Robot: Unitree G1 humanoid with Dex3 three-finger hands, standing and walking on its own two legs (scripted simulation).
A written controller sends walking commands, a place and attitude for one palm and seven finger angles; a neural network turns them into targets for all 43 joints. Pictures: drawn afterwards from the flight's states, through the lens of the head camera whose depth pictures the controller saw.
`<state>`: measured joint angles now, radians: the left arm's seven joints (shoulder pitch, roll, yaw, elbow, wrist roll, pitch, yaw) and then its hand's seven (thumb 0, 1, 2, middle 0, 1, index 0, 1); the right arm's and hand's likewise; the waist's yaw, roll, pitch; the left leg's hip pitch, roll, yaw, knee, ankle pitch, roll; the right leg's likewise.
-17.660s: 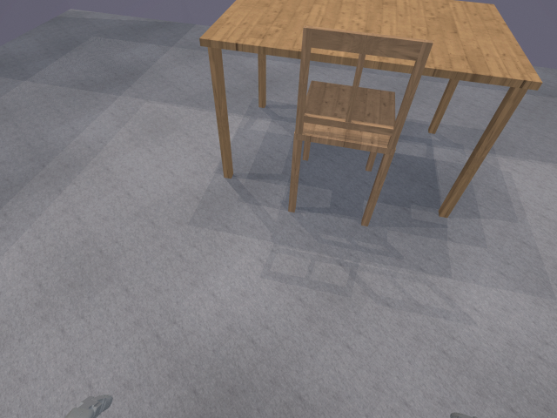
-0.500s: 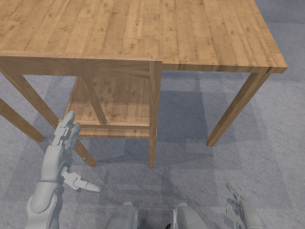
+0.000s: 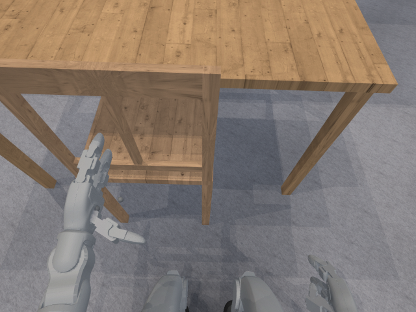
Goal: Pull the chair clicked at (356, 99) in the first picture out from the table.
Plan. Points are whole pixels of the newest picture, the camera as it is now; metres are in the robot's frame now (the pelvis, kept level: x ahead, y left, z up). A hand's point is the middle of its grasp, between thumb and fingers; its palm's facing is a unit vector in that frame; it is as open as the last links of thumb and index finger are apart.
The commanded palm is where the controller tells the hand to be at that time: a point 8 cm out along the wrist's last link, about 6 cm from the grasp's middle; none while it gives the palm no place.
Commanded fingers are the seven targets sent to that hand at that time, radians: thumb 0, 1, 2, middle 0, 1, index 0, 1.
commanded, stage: aim the fingers beside a spindle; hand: left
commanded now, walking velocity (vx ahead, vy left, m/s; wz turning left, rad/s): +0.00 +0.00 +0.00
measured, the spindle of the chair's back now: (125, 134) +0.46 +0.20 +0.01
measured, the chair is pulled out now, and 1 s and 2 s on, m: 0.00 0.00 0.00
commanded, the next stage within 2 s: none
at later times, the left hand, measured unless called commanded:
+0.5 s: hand (130, 203) +0.31 +0.16 +0.00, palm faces -0.05 -1.00 +0.00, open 16.9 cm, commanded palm +0.30 +0.22 +0.03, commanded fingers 0.00 -0.50 0.30 -0.06 -0.08 -0.06 -0.08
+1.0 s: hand (124, 196) +0.31 +0.16 +0.04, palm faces -0.01 -1.00 -0.06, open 16.9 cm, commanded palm +0.29 +0.22 +0.02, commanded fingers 0.00 -0.50 0.30 -0.06 -0.08 -0.06 -0.08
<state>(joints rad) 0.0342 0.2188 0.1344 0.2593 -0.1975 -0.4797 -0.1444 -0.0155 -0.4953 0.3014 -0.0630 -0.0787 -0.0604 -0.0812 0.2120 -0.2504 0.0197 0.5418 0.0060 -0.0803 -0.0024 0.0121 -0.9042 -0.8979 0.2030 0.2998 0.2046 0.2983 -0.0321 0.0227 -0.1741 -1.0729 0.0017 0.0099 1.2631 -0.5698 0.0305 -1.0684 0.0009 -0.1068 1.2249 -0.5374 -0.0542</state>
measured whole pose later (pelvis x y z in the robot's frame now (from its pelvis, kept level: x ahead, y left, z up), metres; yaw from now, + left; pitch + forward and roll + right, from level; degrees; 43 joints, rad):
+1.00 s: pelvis +0.00 +0.01 +0.00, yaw +0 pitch +22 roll -2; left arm 0.02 0.20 0.08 0.22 -0.15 -0.51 -0.09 -0.02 -0.50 0.30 -0.07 -0.08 -0.06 -0.08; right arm 0.19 -0.25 0.02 0.54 0.00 -0.06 0.00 0.01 -0.90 -0.90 0.20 0.30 0.20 0.30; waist -0.03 0.02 -0.18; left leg -1.09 -0.01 0.01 1.28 -0.57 0.04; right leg -1.08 -0.01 -0.10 1.23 -0.54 -0.04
